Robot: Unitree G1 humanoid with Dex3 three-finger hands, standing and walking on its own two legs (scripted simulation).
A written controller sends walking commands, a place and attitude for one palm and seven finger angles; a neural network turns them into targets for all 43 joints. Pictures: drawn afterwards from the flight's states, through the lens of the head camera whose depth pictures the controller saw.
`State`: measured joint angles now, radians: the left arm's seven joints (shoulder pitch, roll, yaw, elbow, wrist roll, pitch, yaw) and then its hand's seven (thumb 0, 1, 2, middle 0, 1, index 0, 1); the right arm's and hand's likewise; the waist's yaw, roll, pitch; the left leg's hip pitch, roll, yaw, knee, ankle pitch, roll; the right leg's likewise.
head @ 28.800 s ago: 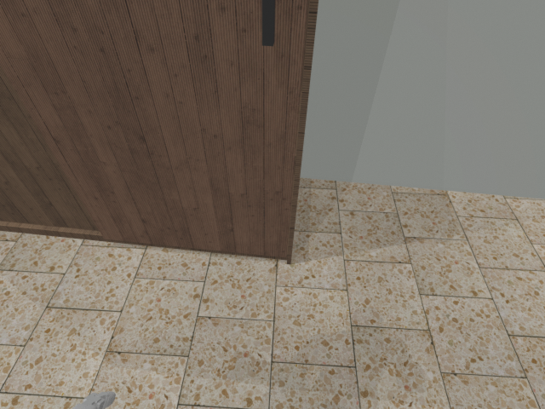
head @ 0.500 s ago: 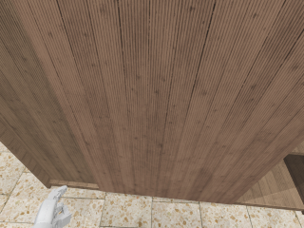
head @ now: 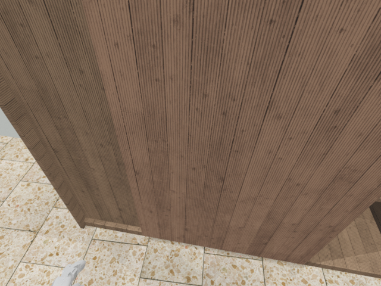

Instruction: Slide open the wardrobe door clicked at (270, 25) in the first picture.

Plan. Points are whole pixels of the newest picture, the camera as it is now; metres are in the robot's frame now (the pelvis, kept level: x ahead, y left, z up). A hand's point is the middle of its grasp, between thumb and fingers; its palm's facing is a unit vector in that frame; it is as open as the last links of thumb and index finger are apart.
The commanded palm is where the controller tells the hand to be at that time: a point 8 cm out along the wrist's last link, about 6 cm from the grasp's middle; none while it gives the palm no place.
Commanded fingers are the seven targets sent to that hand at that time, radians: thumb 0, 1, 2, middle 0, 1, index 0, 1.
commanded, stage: stop walking and hold the door there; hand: right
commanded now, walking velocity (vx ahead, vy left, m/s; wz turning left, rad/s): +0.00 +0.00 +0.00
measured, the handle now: out of the picture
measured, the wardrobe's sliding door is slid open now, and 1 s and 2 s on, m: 0.45 0.45 0.45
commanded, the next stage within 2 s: none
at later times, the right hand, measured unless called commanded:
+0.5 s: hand out of the picture +0.24 -0.41 +0.18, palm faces +0.72 +0.62 -0.32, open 4.7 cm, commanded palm +0.19 -0.41 +0.19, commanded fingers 0.00 -0.90 -0.90 0.45 1.40 0.45 1.40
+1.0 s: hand out of the picture +0.29 -0.39 +0.19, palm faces +0.68 +0.65 -0.34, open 4.7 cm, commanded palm +0.24 -0.41 +0.19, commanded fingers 0.00 -0.90 -0.90 0.45 1.40 0.45 1.40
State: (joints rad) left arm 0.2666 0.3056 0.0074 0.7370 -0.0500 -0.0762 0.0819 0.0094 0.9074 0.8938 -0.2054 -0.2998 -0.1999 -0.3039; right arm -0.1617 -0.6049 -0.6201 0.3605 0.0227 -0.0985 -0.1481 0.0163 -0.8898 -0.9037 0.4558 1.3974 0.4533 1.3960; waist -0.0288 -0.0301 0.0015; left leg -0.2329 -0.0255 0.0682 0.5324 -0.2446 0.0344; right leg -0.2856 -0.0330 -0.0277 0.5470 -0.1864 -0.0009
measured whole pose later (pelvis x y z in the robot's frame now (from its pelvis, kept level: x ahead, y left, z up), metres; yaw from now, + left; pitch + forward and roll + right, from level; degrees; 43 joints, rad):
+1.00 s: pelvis +0.01 -0.01 +0.00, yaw +1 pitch -1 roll +1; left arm 0.20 0.27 -0.02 0.68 -0.04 -0.09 0.09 0.01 0.91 0.89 -0.20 -0.30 -0.20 -0.30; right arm -0.08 -0.56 -0.57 0.20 0.02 -0.14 -0.15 0.02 -0.89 -0.90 0.46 1.40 0.46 1.40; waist -0.03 -0.01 0.03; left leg -0.25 -0.03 0.03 0.48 -0.21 0.02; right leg -0.30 -0.03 -0.04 0.51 -0.19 -0.01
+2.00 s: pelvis -0.01 -0.16 +0.00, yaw -9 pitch -2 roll -6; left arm 0.20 0.34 0.06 0.70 -0.03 -0.08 0.05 0.01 0.91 0.89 -0.20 -0.30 -0.20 -0.30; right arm -0.33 -0.35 -0.33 0.00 0.04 -0.14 -0.14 0.02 -0.89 -0.90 0.50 1.48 0.45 1.40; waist -0.01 0.07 0.19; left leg -0.21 0.29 0.12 0.60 -0.34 -0.11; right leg -0.42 -0.05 -0.16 0.63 -0.25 0.05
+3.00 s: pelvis -0.09 -0.19 +0.00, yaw -6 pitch -3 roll +0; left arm 0.20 0.19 -0.06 0.65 -0.01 -0.02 0.07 0.01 0.91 0.89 -0.20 -0.30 -0.20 -0.30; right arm -0.16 -0.28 -0.10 -0.10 0.03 -0.15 -0.09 0.02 -0.89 -0.90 0.46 1.40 0.46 1.40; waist -0.01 -0.02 0.07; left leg -0.31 -0.01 0.06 0.51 -0.18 0.02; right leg -0.27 -0.04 -0.07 0.52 -0.19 -0.01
